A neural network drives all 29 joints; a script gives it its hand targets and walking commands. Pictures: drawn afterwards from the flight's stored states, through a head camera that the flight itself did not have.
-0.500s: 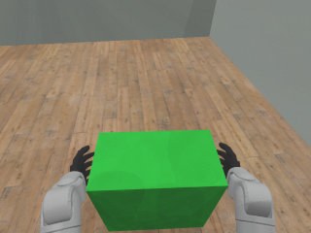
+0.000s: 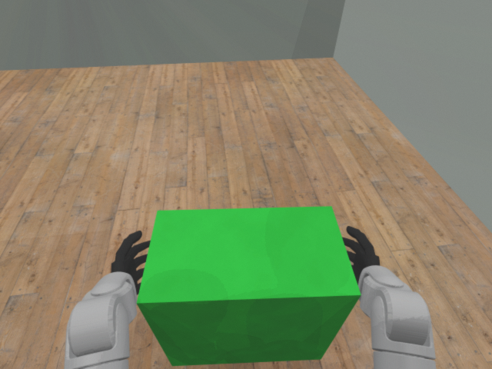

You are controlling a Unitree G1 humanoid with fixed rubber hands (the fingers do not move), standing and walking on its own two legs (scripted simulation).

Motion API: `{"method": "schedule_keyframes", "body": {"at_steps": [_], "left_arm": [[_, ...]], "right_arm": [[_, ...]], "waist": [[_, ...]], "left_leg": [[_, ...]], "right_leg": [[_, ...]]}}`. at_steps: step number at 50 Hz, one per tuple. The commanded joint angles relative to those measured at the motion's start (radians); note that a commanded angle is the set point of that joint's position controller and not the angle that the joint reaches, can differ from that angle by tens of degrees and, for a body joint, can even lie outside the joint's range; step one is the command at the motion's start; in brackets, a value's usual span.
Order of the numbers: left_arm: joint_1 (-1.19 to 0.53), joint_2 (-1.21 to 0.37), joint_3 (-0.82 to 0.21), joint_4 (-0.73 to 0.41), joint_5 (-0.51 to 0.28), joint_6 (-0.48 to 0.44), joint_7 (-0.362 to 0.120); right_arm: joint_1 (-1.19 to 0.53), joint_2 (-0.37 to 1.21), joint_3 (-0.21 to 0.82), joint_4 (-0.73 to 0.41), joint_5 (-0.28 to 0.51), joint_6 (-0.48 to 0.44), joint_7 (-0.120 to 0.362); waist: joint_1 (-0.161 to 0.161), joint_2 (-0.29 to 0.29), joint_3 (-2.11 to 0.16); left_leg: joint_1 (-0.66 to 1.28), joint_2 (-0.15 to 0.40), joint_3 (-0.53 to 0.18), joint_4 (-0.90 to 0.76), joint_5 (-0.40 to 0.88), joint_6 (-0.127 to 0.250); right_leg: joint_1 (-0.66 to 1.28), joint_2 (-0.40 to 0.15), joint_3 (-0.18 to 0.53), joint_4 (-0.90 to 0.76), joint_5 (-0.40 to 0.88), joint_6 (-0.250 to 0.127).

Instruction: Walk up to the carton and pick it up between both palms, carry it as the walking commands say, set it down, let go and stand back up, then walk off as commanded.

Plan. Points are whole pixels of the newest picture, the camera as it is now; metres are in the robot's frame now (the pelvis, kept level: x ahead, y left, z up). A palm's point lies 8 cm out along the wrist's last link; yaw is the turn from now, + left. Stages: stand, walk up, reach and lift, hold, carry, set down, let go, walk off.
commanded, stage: carry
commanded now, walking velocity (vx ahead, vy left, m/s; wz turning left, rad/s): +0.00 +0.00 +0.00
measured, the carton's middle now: (246, 291) +0.27 +0.00 -0.01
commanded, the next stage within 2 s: none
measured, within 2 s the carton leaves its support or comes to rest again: neither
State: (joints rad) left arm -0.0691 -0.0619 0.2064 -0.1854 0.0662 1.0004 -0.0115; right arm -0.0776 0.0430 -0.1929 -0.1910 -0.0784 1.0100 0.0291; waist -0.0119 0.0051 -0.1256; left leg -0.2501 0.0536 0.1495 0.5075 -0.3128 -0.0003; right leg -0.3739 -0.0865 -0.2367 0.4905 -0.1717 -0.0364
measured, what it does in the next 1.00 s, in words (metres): shifts its weight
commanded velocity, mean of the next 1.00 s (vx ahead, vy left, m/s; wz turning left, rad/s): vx -0.16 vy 0.00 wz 0.00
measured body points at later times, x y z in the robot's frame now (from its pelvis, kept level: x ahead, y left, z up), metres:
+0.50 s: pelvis +0.00 +0.01 +0.00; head +0.00 +0.01 +0.45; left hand +0.27 +0.20 +0.07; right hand +0.27 -0.18 +0.07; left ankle -0.03 +0.11 -0.74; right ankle +0.05 -0.10 -0.74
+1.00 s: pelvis -0.08 +0.01 -0.02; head -0.07 +0.01 +0.43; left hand +0.18 +0.18 +0.04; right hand +0.17 -0.19 +0.05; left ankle -0.03 +0.11 -0.74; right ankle +0.04 -0.10 -0.73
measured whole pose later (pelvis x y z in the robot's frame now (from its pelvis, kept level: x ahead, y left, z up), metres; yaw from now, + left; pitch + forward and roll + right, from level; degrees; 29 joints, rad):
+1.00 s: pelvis -0.08 +0.01 -0.02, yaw -1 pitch +2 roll +1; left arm -0.03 -0.07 0.20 -0.42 0.05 1.16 0.00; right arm -0.07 0.04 -0.20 -0.38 -0.03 1.17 0.01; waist -0.03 -0.03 -0.03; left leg -0.42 0.07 0.19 0.68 -0.29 0.04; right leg -0.55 -0.11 -0.19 0.67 -0.24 -0.02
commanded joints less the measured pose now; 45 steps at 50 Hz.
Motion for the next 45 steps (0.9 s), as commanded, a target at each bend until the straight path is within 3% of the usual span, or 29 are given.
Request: {"method": "schedule_keyframes", "body": {"at_steps": [1, 19, 22, 25, 28, 30, 33, 37, 39, 42, 45], "left_arm": [[-0.472, -0.681, -0.664, -0.138, -0.244, -0.02, -0.146], [-0.467, -0.682, -0.664, -0.135, -0.237, -0.032, -0.146], [-0.494, -0.751, -0.804, -0.338, -0.347, 0.035, -0.142], [-0.392, -0.728, -0.812, -0.347, -0.35, 0.126, -0.14], [-0.354, -0.701, -0.801, -0.329, -0.34, 0.161, -0.153], [-0.379, -0.711, -0.806, -0.338, -0.349, 0.17, -0.163], [-0.422, -0.732, -0.82, -0.357, -0.366, 0.175, -0.175], [-0.442, -0.747, -0.834, -0.378, -0.381, 0.174, -0.18], [-0.435, -0.743, -0.835, -0.382, -0.384, 0.172, -0.179], [-0.413, -0.725, -0.824, -0.376, -0.378, 0.168, -0.176], [-0.397, -0.715, -0.816, -0.37, -0.364, 0.161, -0.171]], "right_arm": [[-0.457, 0.688, 0.668, -0.142, 0.254, -0.021, 0.151], [-0.451, 0.683, 0.664, -0.139, 0.252, -0.033, 0.153], [-0.473, 0.74, 0.802, -0.346, 0.363, 0.035, 0.151], [-0.376, 0.717, 0.816, -0.357, 0.378, 0.126, 0.146], [-0.345, 0.694, 0.811, -0.349, 0.368, 0.159, 0.154], [-0.37, 0.706, 0.812, -0.361, 0.371, 0.17, 0.16], [-0.413, 0.727, 0.812, -0.376, 0.373, 0.178, 0.163], [-0.441, 0.735, 0.808, -0.386, 0.371, 0.178, 0.158], [-0.438, 0.735, 0.807, -0.385, 0.37, 0.176, 0.155], [-0.431, 0.736, 0.806, -0.372, 0.374, 0.172, 0.153], [-0.431, 0.745, 0.805, -0.345, 0.386, 0.168, 0.162]], "waist": [[0.0, -0.009, -0.215], [-0.004, -0.004, -0.214], [-0.005, -0.001, -0.226], [-0.002, 0.01, -0.267], [0.001, 0.02, -0.251], [0.002, 0.023, -0.216], [0.005, 0.023, -0.165], [0.011, 0.008, -0.139], [0.011, -0.03, -0.153], [0.011, -0.138, -0.19], [0.01, -0.186, -0.212]], "left_leg": [[-0.003, 0.104, -0.092, -0.088, 0.177, 0.021], [0.019, 0.104, -0.096, -0.081, 0.255, 0.024], [0.04, 0.115, -0.096, -0.037, 0.395, 0.016], [0.083, 0.135, -0.098, 0.045, 0.573, 0.011], [0.073, 0.154, -0.098, 0.088, 0.647, 0.025], [0.042, 0.169, -0.111, 0.079, 0.593, 0.04], [-0.024, 0.183, -0.137, 0.035, 0.383, 0.058], [-0.092, 0.175, -0.14, 0.002, 0.147, 0.058], [-0.106, 0.148, -0.113, 0.029, 0.079, 0.048], [-0.112, 0.074, -0.051, 0.129, -0.001, 0.019], [-0.069, 0.032, -0.016, 0.218, -0.061, 0.014]], "right_leg": [[0.179, -0.112, 0.13, -0.061, 0.137, 0.023], [0.181, -0.112, 0.121, -0.036, 0.161, 0.029], [0.175, -0.123, 0.125, 0.008, 0.277, 0.031], [0.143, -0.131, 0.117, 0.101, 0.389, 0.043], [0.096, -0.131, 0.111, 0.154, 0.381, 0.041], [0.066, -0.125, 0.113, 0.162, 0.304, 0.036], [0.045, -0.119, 0.125, 0.154, 0.193, 0.028], [0.061, -0.126, 0.151, 0.129, 0.15, 0.015], [0.079, -0.15, 0.184, 0.094, 0.174, 0.005], [0.093, -0.218, 0.275, -0.016, 0.175, -0.021], [0.026, -0.256, 0.294, -0.125, 0.004, -0.036]]}}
